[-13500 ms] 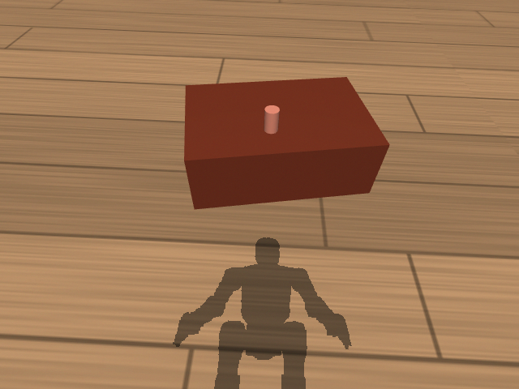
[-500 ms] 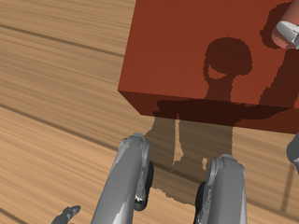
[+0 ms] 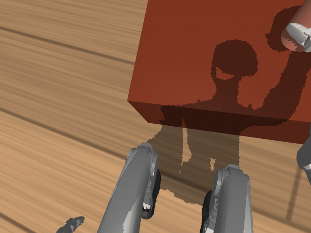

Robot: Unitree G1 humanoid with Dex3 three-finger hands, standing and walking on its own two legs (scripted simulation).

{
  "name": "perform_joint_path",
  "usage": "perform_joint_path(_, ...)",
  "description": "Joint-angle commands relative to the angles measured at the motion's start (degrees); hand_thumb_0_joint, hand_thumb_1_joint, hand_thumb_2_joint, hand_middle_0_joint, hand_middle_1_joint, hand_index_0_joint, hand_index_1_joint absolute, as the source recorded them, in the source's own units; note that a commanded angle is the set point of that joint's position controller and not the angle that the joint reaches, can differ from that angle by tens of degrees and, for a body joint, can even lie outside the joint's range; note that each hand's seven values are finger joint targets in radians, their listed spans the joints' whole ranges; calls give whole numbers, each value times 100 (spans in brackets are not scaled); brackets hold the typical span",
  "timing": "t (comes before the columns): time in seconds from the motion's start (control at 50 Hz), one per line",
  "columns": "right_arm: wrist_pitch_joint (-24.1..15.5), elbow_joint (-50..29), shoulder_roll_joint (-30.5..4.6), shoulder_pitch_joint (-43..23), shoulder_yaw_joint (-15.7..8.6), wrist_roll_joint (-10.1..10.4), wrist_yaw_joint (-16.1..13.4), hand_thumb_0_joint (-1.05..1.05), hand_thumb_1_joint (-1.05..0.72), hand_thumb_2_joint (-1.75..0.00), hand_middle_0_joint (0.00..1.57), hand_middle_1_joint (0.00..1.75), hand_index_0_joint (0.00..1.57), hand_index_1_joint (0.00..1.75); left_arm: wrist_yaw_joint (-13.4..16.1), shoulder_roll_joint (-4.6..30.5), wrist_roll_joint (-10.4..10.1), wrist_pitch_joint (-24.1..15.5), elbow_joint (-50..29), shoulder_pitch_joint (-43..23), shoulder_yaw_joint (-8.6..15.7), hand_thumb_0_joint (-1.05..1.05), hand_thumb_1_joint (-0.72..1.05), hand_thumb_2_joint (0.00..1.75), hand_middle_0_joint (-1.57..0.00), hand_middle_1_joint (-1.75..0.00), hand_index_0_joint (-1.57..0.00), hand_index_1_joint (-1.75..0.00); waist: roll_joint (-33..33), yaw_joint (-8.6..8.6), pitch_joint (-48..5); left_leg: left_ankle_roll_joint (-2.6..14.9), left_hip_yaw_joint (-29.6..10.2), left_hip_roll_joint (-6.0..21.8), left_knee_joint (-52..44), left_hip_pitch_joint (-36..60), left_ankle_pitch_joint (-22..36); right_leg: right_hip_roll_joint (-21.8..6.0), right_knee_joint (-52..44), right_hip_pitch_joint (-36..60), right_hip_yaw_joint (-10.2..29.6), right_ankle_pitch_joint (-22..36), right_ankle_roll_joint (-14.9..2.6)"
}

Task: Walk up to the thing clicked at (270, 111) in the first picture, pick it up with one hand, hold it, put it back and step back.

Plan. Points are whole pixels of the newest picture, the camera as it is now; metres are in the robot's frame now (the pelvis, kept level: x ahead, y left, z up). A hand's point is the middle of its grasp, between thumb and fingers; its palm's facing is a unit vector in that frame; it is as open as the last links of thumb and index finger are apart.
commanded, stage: settle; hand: right
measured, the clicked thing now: out of the picture +0.59 -0.19 +0.03
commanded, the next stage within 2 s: lift in 0.26 s
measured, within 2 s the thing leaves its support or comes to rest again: neither
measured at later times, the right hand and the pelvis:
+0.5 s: hand out of the picture +0.59 -0.20 +0.05, palm faces +0.16 +0.99 -0.02, open 10.1 cm; pelvis +0.00 +0.00 +0.02, yaw +0 degrees
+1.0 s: hand out of the picture +0.53 -0.20 +0.13, palm faces +0.17 +0.98 -0.02, open 10.0 cm; pelvis +0.02 +0.00 +0.09, yaw -1 degrees
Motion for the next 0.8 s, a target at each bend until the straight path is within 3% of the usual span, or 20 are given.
perform_joint_path(0.0,-497,-1355,-1426,-2565,-102,104,21,0,-16,-130,124,141,128,141,53,1169,1,-11,-85,1336,444,0,87,92,-21,-30,-19,-31,-1040,86,-4175,261,3,-155,-1160,2899,1386,71,-1356,2467,-114,1530,-195)
perform_joint_path(0.02,-526,-1576,-1566,-2658,-166,113,10,0,-16,-131,125,142,129,142,51,1185,10,-12,-73,1378,466,0,87,92,-21,-30,-19,-31,-1148,47,-4373,276,-20,-164,-1154,2971,1476,61,-1351,2554,-123,1621,-188)
perform_joint_path(0.04,-542,-1553,-1474,-2669,-44,97,33,0,-18,-132,124,142,128,142,57,1163,18,-8,-55,1339,447,0,87,92,-20,-30,-19,-31,-1256,25,-4355,279,-35,-159,-1159,2909,1477,61,-1344,2639,-140,1656,-185)
perform_joint_path(0.06,-533,-1464,-1408,-2619,-37,96,43,0,-17,-130,123,141,128,141,56,1176,25,0,-35,1391,464,0,87,91,-20,-30,-19,-31,-1278,77,-4303,291,-9,-167,-1158,2838,1486,56,-1380,2713,-110,1705,-168)
perform_joint_path(0.14,-562,-1566,-1479,-2683,-93,116,1,0,-16,-129,121,139,125,139,42,1175,17,-11,-49,1329,457,0,87,91,-21,-30,-19,-31,-1434,7,-4145,309,46,-165,-1146,2638,1430,31,-1513,2921,-22,1823,-130)
perform_joint_path(0.16,-546,-1528,-1325,-2582,-39,127,17,0,-16,-131,121,140,125,141,42,1175,6,-19,-89,1347,478,0,87,92,-20,-30,-19,-31,-1261,63,-4271,295,54,-171,-1195,2721,1454,18,-1494,2998,-22,1817,-149)
perform_joint_path(0.24,-546,-1665,-1400,-2536,-90,151,48,0,-20,-133,123,143,128,143,53,1184,3,-26,-63,1392,483,0,88,91,-20,-30,-19,-31,-1236,51,-4464,296,24,-164,-1220,2994,1635,40,-1481,2983,-60,1904,-154)
perform_joint_path(0.34,-519,-1610,-1323,-2625,-36,165,5,0,-22,-134,124,144,129,144,87,1172,-12,-47,-40,1332,500,0,88,91,-20,-30,-19,-31,-1228,52,-4282,282,19,-177,-1366,2888,1345,41,-1600,3032,-57,1630,-162)
perform_joint_path(0.36,-531,-1685,-1353,-2583,-47,177,0,0,-14,-130,128,143,132,143,77,1164,-11,-56,-52,1343,489,0,87,91,-21,-30,-21,-31,-1286,30,-4258,294,12,-166,-1353,2951,1424,46,-1619,2970,-60,1688,-157)
perform_joint_path(0.42,-522,-1747,-1402,-2407,-114,160,-34,0,-14,-129,130,143,133,143,78,1162,-1,-62,-58,1352,501,0,88,91,-21,-30,-21,-30,-1303,-65,-4396,294,15,-174,-1355,2984,1582,27,-1593,3228,-79,1966,-148)
perform_joint_path(0.44,-524,-1733,-1229,-2468,16,168,-23,0,-15,-129,130,142,133,142,81,1142,1,-63,-50,1304,501,0,88,91,-21,-30,-21,-30,-1327,-34,-4272,304,44,-185,-1386,2885,1382,31,-1707,3199,-36,1776,-138)
perform_joint_path(0.54,-496,-2027,-1231,-2209,-65,215,-60,0,-14,-129,129,142,132,142,83,1125,-37,-72,-120,1276,546,0,88,91,-21,-30,-21,-30,-1248,-169,-4472,303,51,-181,-1546,3204,1364,29,-1935,3418,-4,1734,-135)
perform_joint_path(0.58,-459,-2101,-1062,-2124,24,246,-77,0,-16,-129,130,143,133,143,97,1092,-56,-94,-125,1228,571,0,88,91,-21,-30,-21,-30,-1173,-160,-4491,295,34,-187,-1662,3369,1332,37,-2016,3433,-32,1641,-153)
perform_joint_path(0.62,-458,-2268,-1127,-1936,-21,267,-76,0,-14,-130,130,144,134,144,113,1093,-70,-99,-97,1278,585,0,88,91,-21,-30,-20,-30,-1166,-228,-4596,303,17,-188,-1718,3576,1506,43,-2056,3546,-64,1815,-144)
perform_joint_path(0.66,-431,-2346,-816,-1719,77,329,-93,0,-15,-129,129,142,132,142,133,1075,-76,-112,-77,1245,613,0,88,91,-20,-30,-20,-30,-1147,-222,-4475,309,54,-202,-1811,3479,1547,24,-2161,3856,-35,1977,-131)
perform_joint_path(0.7,-411,-2429,-752,-1610,81,367,-137,0,-16,-129,130,143,133,143,136,1032,-88,-125,-66,1250,624,0,87,91,-21,-30,-20,-30,-1053,-240,-4465,307,44,-212,-1949,3755,1689,27,-2267,3935,-40,2077,-143)
perform_joint_path(0.76,-413,-2668,-679,-1362,92,401,-196,0,-15,-129,130,143,134,143,154,991,-118,-157,-80,1125,658,0,88,91,-20,-30,-20,-30,-1059,-381,-4260,305,42,-217,-2128,3772,1530,15,-2498,4145,-30,1993,-134)
perform_joint_path(0.78,-415,-2770,-543,-1279,147,423,-193,0,-16,-129,131,143,134,143,167,1002,-119,-162,-45,1149,686,0,88,91,-20,-30,-20,-30,-1083,-359,-4235,317,76,-228,-2169,3673,1456,0,-2617,4350,38,2003,-97)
